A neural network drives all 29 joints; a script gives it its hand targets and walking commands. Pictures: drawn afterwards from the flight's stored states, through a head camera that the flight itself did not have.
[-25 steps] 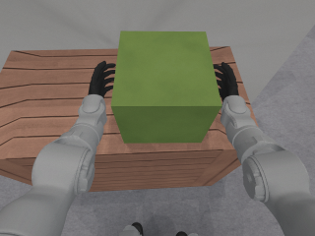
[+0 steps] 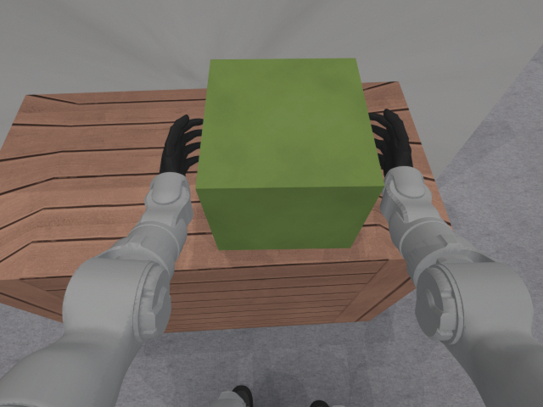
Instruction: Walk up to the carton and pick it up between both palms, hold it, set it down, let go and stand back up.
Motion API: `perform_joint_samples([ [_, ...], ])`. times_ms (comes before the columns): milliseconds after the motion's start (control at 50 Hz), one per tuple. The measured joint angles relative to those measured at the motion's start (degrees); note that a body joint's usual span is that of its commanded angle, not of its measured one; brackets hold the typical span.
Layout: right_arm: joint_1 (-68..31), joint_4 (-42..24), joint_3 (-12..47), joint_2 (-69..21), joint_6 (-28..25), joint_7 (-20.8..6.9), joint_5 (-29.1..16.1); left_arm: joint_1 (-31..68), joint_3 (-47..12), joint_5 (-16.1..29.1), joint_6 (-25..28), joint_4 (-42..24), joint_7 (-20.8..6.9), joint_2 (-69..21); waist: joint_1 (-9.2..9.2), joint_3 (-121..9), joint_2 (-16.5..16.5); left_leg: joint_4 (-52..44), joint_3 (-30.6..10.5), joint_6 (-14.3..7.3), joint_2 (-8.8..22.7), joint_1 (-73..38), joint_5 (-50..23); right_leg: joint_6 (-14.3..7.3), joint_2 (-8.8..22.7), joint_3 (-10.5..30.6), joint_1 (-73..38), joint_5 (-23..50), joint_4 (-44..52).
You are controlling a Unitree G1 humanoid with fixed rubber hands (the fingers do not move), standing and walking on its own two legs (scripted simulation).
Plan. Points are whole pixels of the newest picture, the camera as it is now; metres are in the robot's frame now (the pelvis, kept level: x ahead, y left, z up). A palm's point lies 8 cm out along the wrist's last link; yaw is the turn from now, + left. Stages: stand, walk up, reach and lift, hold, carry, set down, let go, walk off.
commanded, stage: reach and lift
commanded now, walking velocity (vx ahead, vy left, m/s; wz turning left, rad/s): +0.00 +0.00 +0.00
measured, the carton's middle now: (283, 158) +0.51 +0.02 +0.00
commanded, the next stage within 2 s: none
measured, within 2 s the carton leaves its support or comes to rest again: leaves its support in 1.78 s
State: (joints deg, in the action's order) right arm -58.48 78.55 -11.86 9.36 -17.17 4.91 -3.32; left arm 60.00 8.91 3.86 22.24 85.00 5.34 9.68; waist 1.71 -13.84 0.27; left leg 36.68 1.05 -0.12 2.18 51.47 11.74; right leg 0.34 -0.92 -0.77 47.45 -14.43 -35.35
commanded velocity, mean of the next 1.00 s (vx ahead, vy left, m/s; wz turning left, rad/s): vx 0.00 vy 0.00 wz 0.00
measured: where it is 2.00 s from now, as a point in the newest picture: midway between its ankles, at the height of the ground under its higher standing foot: outside the picture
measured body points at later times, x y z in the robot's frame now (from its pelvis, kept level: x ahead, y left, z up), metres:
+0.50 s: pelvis +0.02 +0.00 +0.02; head +0.13 +0.00 +0.46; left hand +0.45 +0.18 +0.04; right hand +0.46 -0.15 +0.04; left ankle +0.03 +0.11 -0.71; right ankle +0.00 -0.12 -0.71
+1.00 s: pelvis +0.03 +0.00 +0.03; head +0.13 +0.00 +0.47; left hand +0.45 +0.18 +0.04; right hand +0.46 -0.15 +0.04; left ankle +0.03 +0.11 -0.71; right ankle +0.00 -0.12 -0.71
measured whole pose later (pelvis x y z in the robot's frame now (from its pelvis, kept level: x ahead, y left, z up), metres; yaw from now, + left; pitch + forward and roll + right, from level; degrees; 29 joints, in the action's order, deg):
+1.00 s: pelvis +0.03 +0.00 +0.03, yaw +0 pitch +19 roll -1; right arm -45.1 63.0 -36.3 -1.5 -22.5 3.4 27.6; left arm 46.7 30.8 -17.0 23.2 69.7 2.7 2.8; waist 1.6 -6.3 -0.2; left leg 22.4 3.2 0.0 2.3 33.2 8.0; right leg 0.0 -0.5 -1.2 29.3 -10.1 -20.6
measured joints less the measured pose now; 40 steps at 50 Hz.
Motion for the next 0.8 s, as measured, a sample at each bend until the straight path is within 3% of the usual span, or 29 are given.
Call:
perform_joint_samples([
  [80,0.94,-0.89,-4.11,-1.15,-0.68,0.14,4.63,-0.78,2.94,-2.88,1.0,-0.19,-0.49,0.04,-0.5,0.81,-0.28,-1.25,-0.01,0.01,-0.19,-1.61,-0.34,-0.07,0.2,-0.11,-1.51,0.14,0.94],
  [160,3.54,-3.71,-12.45,-3.98,-2.17,-0.34,13.39,-1.94,9.47,-8.02,2.57,0.17,-1.49,-0.32,-0.89,2.61,-0.82,-3.77,0.44,-0.03,-0.27,-5.32,-0.92,-0.36,0.32,0.09,-5.03,0.7,3.37],
  [240,7.07,-7.81,-20.02,-6.65,-4.58,-1.06,21.52,-4.76,15.15,-13.23,3.67,-2.58,-1.98,-1.9,-0.65,5.16,-0.34,-6.27,0.75,-0.02,-0.21,-9.7,-1.42,-0.08,0.32,0.18,-9.54,1.61,6.34],
  [320,9.41,-11.41,-23.97,-8.34,-6.14,-2.31,26.67,-7.17,19.63,-17.26,3.92,-6.02,-1.86,-4.01,0.33,6.63,0.51,-7.96,1.42,-0.19,-0.01,-12.23,-1.74,0.04,0.21,0.57,-12.13,2.53,8.67],
  [440,10.56,-14.77,-24.79,-9.82,-5.66,-2.14,30.19,-9.59,22.1,-19.37,3.11,-10.32,-2.18,-5.47,0.3,7.73,1.22,-10.43,2.1,-0.42,-0.17,-14.53,-2.62,0.23,0.46,0.89,-14.15,3.45,10.87],
  [800,13.38,-15.69,-24.94,-10.98,-5.23,-1.62,31.07,-12.99,21.88,-21.78,0.77,-15.29,-2.55,-6.75,0.26,7.73,-0.59,-13.47,1.75,0.4,0.43,-18.05,-3.29,-0.62,-0.01,-0.33,-18.23,4.25,14.66],
])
